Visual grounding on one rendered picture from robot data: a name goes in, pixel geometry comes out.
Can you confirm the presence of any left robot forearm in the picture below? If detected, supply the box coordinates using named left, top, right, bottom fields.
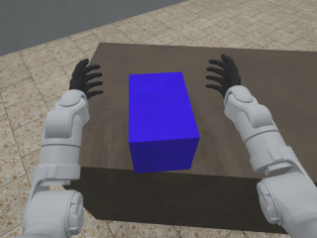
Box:
left=22, top=89, right=90, bottom=233

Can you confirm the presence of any right robot hand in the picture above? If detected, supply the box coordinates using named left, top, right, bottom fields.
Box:
left=205, top=54, right=242, bottom=98

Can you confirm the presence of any pedestal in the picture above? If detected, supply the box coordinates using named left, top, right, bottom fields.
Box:
left=63, top=42, right=317, bottom=234

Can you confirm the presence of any left robot hand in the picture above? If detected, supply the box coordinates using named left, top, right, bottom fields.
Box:
left=69, top=59, right=104, bottom=100

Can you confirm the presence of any left robot upper arm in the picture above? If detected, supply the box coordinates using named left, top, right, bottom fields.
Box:
left=13, top=189, right=84, bottom=238

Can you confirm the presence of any right robot forearm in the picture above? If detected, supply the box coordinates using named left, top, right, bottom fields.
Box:
left=224, top=85, right=317, bottom=193

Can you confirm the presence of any carton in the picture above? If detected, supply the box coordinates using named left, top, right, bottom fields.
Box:
left=129, top=71, right=200, bottom=174

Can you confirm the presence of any right robot upper arm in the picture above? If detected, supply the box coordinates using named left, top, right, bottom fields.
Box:
left=257, top=171, right=317, bottom=238

